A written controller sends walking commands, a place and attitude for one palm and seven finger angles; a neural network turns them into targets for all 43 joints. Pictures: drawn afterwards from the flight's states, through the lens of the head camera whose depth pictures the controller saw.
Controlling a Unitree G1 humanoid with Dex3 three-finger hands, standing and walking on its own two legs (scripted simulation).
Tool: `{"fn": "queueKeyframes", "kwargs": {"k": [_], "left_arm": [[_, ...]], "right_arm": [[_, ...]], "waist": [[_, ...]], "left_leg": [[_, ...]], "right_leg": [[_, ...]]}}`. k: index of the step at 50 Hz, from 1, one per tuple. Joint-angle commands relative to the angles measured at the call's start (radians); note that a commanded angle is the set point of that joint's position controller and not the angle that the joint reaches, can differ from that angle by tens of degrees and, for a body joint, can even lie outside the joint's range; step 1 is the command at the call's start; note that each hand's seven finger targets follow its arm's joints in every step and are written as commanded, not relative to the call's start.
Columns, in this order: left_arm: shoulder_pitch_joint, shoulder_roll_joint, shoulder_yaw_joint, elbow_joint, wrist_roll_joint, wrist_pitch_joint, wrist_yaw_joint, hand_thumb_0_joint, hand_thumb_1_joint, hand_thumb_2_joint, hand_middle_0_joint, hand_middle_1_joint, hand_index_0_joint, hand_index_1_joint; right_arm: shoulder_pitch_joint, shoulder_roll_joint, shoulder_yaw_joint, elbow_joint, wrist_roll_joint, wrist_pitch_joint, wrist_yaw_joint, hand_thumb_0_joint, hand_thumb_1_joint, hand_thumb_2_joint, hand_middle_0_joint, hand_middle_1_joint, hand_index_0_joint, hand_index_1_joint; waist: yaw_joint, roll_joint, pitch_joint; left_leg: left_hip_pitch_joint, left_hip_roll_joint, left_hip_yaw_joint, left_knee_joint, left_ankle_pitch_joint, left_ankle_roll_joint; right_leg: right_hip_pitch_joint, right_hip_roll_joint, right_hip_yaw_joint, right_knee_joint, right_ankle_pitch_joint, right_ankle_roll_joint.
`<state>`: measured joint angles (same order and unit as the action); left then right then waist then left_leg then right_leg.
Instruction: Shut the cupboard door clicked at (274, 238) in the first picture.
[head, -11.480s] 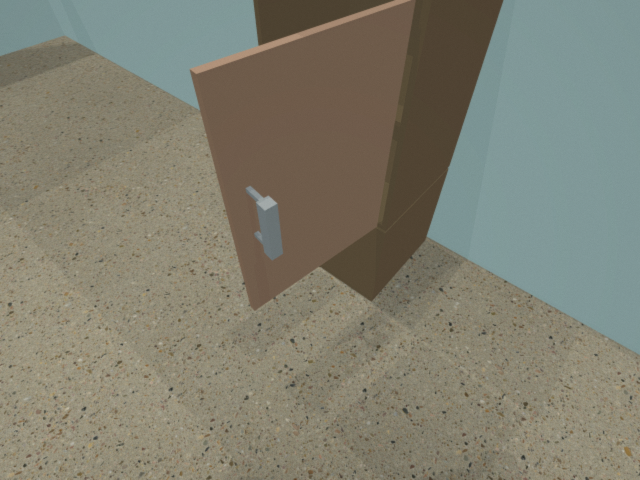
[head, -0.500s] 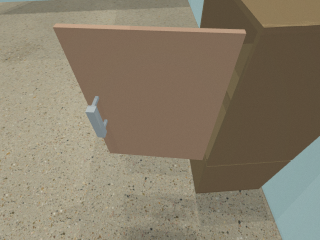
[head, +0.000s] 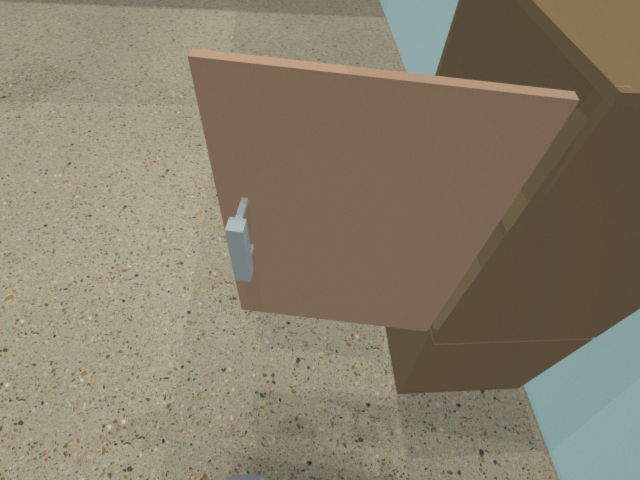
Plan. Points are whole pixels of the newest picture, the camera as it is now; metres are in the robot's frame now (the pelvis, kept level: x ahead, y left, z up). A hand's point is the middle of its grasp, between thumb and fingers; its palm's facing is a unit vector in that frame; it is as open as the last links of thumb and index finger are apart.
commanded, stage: come to a stop and stand still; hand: left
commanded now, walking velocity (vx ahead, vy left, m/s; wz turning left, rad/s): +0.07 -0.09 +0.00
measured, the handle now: (243, 240) +0.46 +0.16 -0.03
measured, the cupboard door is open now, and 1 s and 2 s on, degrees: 81 81 81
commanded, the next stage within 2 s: look again from close up in 0.88 s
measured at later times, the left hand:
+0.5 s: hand out of the picture +0.03 +0.18 -0.18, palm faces -0.01 -0.98 -0.20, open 7.3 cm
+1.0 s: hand out of the picture +0.04 +0.19 -0.17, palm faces -0.01 -0.98 -0.20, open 7.4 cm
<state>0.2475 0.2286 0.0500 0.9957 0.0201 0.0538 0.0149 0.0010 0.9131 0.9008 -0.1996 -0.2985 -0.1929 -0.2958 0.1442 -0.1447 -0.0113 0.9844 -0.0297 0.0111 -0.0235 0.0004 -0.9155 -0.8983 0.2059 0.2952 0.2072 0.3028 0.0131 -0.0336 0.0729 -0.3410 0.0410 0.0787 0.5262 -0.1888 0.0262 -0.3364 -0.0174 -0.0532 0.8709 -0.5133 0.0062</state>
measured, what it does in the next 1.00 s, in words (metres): steps on the spot: right foot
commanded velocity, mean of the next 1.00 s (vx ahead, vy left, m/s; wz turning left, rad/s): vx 0.01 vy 0.00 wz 0.00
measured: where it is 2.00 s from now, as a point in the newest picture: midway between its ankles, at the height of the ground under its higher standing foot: outside the picture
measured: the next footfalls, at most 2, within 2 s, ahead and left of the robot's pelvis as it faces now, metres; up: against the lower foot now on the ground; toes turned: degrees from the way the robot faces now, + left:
right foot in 0.12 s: +0.02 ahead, -0.11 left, +0.00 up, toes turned -1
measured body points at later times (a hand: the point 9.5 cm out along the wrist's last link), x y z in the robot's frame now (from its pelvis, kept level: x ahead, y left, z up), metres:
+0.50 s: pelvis +0.02 +0.01 +0.00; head +0.03 +0.00 +0.45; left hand +0.03 +0.23 -0.16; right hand +0.00 -0.20 -0.16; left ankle +0.03 +0.11 -0.73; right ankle -0.03 -0.11 -0.73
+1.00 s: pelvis +0.04 +0.02 +0.00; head +0.06 +0.02 +0.45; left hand +0.04 +0.25 -0.16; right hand +0.07 -0.21 -0.15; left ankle +0.03 +0.11 -0.73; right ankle -0.03 -0.11 -0.73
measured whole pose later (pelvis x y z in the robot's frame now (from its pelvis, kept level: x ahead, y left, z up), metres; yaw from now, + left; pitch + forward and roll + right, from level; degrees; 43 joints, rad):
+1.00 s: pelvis +0.04 +0.02 +0.00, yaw -1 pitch +0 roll +0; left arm 0.28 0.17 -0.01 1.09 0.01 0.00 0.04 0.00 0.91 0.90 -0.20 -0.30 -0.20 -0.30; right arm 0.20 -0.18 0.02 1.09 -0.01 -0.02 -0.03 0.01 -0.91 -0.90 0.20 0.29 0.20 0.30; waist 0.00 -0.02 0.04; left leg -0.22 -0.02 0.08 0.49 -0.28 0.04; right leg -0.12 -0.04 -0.03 0.47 -0.35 0.02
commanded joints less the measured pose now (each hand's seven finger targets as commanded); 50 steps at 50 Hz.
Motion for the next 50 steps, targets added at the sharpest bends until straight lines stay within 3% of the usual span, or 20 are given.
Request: {"fn": "queueKeyframes", "kwargs": {"k": [1, 3, 4, 5, 6, 7, 8, 9, 11, 12, 13, 14, 15, 16, 19, 21, 25, 34, 41, 50], "left_arm": [[0.076, 0.010, -0.001, -0.045, 0.003, -0.019, -0.008, 0.000, 0.900, 0.900, -0.200, -0.300, -0.200, -0.300], [0.138, -0.005, 0.001, -0.021, 0.002, -0.025, -0.007, 0.000, 0.900, 0.900, -0.200, -0.300, -0.200, -0.300], [0.163, 0.009, 0.003, -0.012, 0.004, -0.028, -0.004, 0.000, 0.900, 0.900, -0.200, -0.300, -0.200, -0.300], [0.174, 0.039, 0.005, -0.013, 0.010, -0.036, 0.001, 0.000, 0.900, 0.900, -0.200, -0.300, -0.200, -0.300], [0.148, 0.085, 0.003, -0.019, 0.012, -0.045, 0.007, 0.000, 0.900, 0.900, -0.200, -0.300, -0.200, -0.300], [0.106, 0.097, -0.001, -0.031, 0.004, -0.052, 0.008, 0.000, 0.900, 0.900, -0.200, -0.300, -0.200, -0.300], [0.080, 0.077, -0.004, -0.028, 0.002, -0.067, 0.011, 0.000, 0.900, 0.900, -0.200, -0.300, -0.200, -0.300], [0.055, 0.053, -0.014, -0.017, -0.002, -0.075, 0.011, 0.000, 0.900, 0.900, -0.200, -0.300, -0.200, -0.300], [0.048, 0.030, -0.026, 0.000, -0.008, -0.084, 0.012, 0.000, 0.900, 0.900, -0.200, -0.300, -0.200, -0.300], [0.146, 0.044, -0.025, 0.025, 0.012, -0.086, 0.053, 0.000, 0.900, 0.900, -0.200, -0.300, -0.200, -0.300], [0.052, 0.096, -0.024, -0.029, 0.005, -0.089, 0.048, 0.000, 0.900, 0.900, -0.200, -0.300, -0.200, -0.300], [0.032, 0.081, -0.020, -0.052, 0.005, -0.091, 0.046, 0.000, 0.900, 0.900, -0.200, -0.300, -0.200, -0.300], [0.039, 0.073, -0.023, -0.049, -0.002, -0.096, 0.044, 0.000, 0.900, 0.900, -0.200, -0.300, -0.200, -0.300], [0.059, 0.064, -0.027, -0.034, -0.005, -0.103, 0.039, 0.000, 0.900, 0.900, -0.200, -0.300, -0.200, -0.300], [0.116, 0.035, -0.034, 0.003, -0.008, -0.091, 0.033, 0.000, 0.900, 0.900, -0.200, -0.300, -0.200, -0.300], [0.123, 0.019, -0.039, 0.016, -0.006, -0.088, 0.030, 0.000, 0.900, 0.900, -0.200, -0.300, -0.200, -0.300], [0.115, 0.021, -0.042, 0.018, -0.009, -0.080, 0.029, 0.000, 0.900, 0.900, -0.200, -0.300, -0.200, -0.300], [0.116, 0.036, -0.040, 0.040, -0.009, -0.079, 0.032, 0.000, 0.900, 0.900, -0.200, -0.300, -0.200, -0.300], [0.111, 0.045, -0.042, 0.054, -0.006, -0.073, 0.030, 0.000, 0.900, 0.900, -0.200, -0.300, -0.200, -0.300], [0.100, 0.060, -0.041, 0.065, -0.005, -0.071, 0.029, 0.000, 0.900, 0.900, -0.200, -0.300, -0.200, -0.300]], "right_arm": [[0.084, -0.207, -0.057, -0.027, -0.010, -0.004, -0.014, 0.000, -0.900, -0.900, 0.200, 0.300, 0.200, 0.300], [0.078, -0.208, -0.059, -0.023, -0.005, 0.002, -0.008, 0.000, -0.900, -0.900, 0.200, 0.300, 0.200, 0.300], [0.083, -0.185, -0.056, -0.023, 0.000, 0.004, -0.005, 0.000, -0.900, -0.900, 0.200, 0.300, 0.200, 0.300], [0.083, -0.142, -0.045, -0.026, 0.005, 0.005, 0.000, 0.000, -0.900, -0.900, 0.200, 0.300, 0.200, 0.300], [0.074, -0.066, -0.025, -0.033, 0.013, 0.006, 0.005, 0.000, -0.900, -0.900, 0.200, 0.300, 0.200, 0.300], [0.057, -0.070, -0.018, -0.041, 0.009, 0.006, 0.010, 0.000, -0.900, -0.900, 0.200, 0.300, 0.200, 0.300], [0.048, -0.070, -0.013, -0.026, 0.002, 0.002, 0.011, 0.000, -0.900, -0.900, 0.200, 0.300, 0.200, 0.300], [0.083, -0.073, -0.010, 0.001, 0.003, -0.004, 0.009, 0.000, -0.900, -0.900, 0.200, 0.300, 0.200, 0.300], [0.153, -0.056, -0.001, 0.056, 0.009, -0.015, 0.006, 0.000, -0.900, -0.900, 0.200, 0.300, 0.200, 0.300], [0.099, -0.143, -0.023, 0.005, 0.013, -0.016, 0.007, 0.000, -0.900, -0.900, 0.200, 0.300, 0.200, 0.300], [0.177, -0.088, -0.015, -0.015, 0.012, -0.009, 0.015, 0.000, -0.900, -0.900, 0.200, 0.300, 0.200, 0.300], [0.189, -0.096, -0.011, -0.010, 0.005, -0.010, 0.019, 0.000, -0.900, -0.900, 0.200, 0.300, 0.200, 0.300], [0.212, -0.084, -0.007, -0.003, 0.004, -0.019, 0.019, 0.000, -0.900, -0.900, 0.200, 0.300, 0.200, 0.300], [0.212, -0.069, 0.005, 0.002, 0.003, -0.031, 0.019, 0.000, -0.900, -0.900, 0.200, 0.300, 0.200, 0.300], [0.200, -0.101, 0.009, -0.004, 0.012, -0.042, 0.004, 0.000, -0.900, -0.900, 0.200, 0.300, 0.200, 0.300], [0.195, -0.099, 0.010, 0.002, 0.013, -0.044, 0.000, 0.000, -0.900, -0.900, 0.200, 0.300, 0.200, 0.300], [0.203, -0.109, 0.011, 0.020, 0.015, -0.041, 0.001, 0.000, -0.900, -0.900, 0.200, 0.300, 0.200, 0.300], [0.186, -0.119, 0.012, 0.065, 0.016, -0.049, -0.004, 0.000, -0.900, -0.900, 0.200, 0.300, 0.200, 0.300], [0.145, -0.122, 0.010, 0.075, 0.018, -0.044, -0.006, 0.000, -0.900, -0.900, 0.200, 0.300, 0.200, 0.300], [0.110, -0.150, 0.007, 0.074, 0.019, -0.045, -0.008, 0.000, -0.900, -0.900, 0.200, 0.300, 0.200, 0.300]], "waist": [[-0.024, 0.171, -0.093], [0.000, 0.153, -0.121], [0.009, 0.110, -0.100], [0.017, 0.008, -0.059], [0.009, -0.150, -0.012], [-0.001, -0.141, -0.019], [-0.003, -0.181, 0.005], [-0.027, -0.154, -0.004], [-0.045, -0.081, -0.044], [-0.010, -0.020, 0.000], [-0.077, 0.005, -0.039], [-0.071, 0.025, 0.006], [-0.073, 0.082, -0.014], [-0.051, 0.176, -0.029], [-0.019, 0.121, -0.044], [-0.011, 0.065, -0.015], [-0.014, 0.022, -0.011], [-0.009, 0.028, -0.062], [-0.007, 0.035, -0.024], [-0.008, 0.031, -0.063]], "left_leg": [[0.079, 0.260, -0.282, -0.252, 0.004, 0.138], [0.024, 0.220, -0.238, -0.244, -0.141, 0.097], [-0.050, 0.179, -0.203, -0.224, -0.214, 0.063], [-0.123, 0.098, -0.131, -0.128, -0.271, 0.014], [-0.141, 0.009, -0.032, -0.009, -0.239, -0.030], [-0.052, 0.003, -0.025, 0.052, -0.222, -0.034], [-0.039, 0.008, -0.045, 0.087, -0.157, -0.026], [0.000, 0.014, -0.050, 0.077, -0.111, -0.027], [0.112, 0.022, -0.044, -0.031, 0.027, -0.034], [0.117, 0.032, -0.047, 0.140, -0.042, -0.044], [0.080, 0.031, -0.048, 0.139, -0.166, -0.028], [0.051, 0.021, -0.040, 0.120, -0.157, -0.027], [0.061, 0.028, -0.052, 0.064, -0.081, -0.021], [0.066, 0.032, -0.063, 0.021, 0.021, -0.018], [0.044, 0.068, -0.132, -0.028, 0.100, 0.020], [0.021, 0.065, -0.137, -0.051, 0.087, 0.026], [0.046, 0.058, -0.137, -0.085, 0.040, 0.025], [0.142, 0.058, -0.122, -0.089, 0.212, 0.028], [0.155, 0.057, -0.117, -0.106, 0.209, 0.029], [0.204, 0.062, -0.112, -0.109, 0.268, 0.026]], "right_leg": [[0.039, -0.007, 0.016, -0.162, 0.031, -0.018], [0.171, 0.013, -0.018, -0.336, 0.159, -0.023], [0.255, 0.003, 0.000, -0.443, 0.196, -0.030], [0.269, -0.078, 0.111, -0.564, 0.125, -0.057], [0.185, -0.211, 0.258, -0.679, 0.016, -0.106], [0.050, -0.266, 0.301, -0.729, -0.073, -0.143], [0.036, -0.221, 0.281, -0.707, 0.104, -0.144], [0.061, -0.194, 0.215, -0.649, 0.273, -0.145], [0.084, -0.140, 0.117, -0.547, 0.455, -0.113], [0.021, -0.149, 0.220, -0.562, 0.623, -0.057], [0.011, -0.164, 0.173, -0.587, 0.211, -0.092], [-0.019, -0.143, 0.177, -0.573, 0.137, -0.116], [0.003, -0.130, 0.157, -0.521, 0.217, -0.123], [0.065, -0.114, 0.107, -0.469, 0.357, -0.115], [0.127, -0.056, 0.077, -0.414, 0.342, -0.078], [0.138, -0.056, 0.077, -0.429, 0.346, -0.070], [0.132, -0.058, 0.073, -0.434, 0.279, -0.057], [0.167, -0.077, 0.068, -0.426, 0.404, -0.043], [0.157, -0.084, 0.071, -0.454, 0.411, -0.037], [0.171, -0.094, 0.074, -0.458, 0.464, -0.028]]}}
